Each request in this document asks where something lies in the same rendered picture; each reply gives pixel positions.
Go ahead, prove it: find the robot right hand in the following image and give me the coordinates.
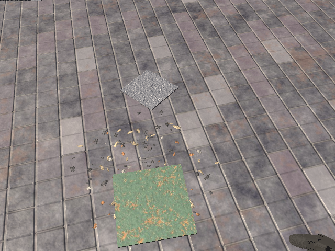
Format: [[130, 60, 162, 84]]
[[289, 234, 335, 251]]

